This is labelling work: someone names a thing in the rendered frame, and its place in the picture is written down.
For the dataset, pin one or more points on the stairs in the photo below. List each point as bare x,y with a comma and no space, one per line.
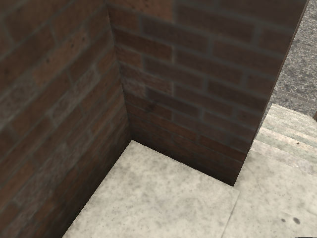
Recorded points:
289,137

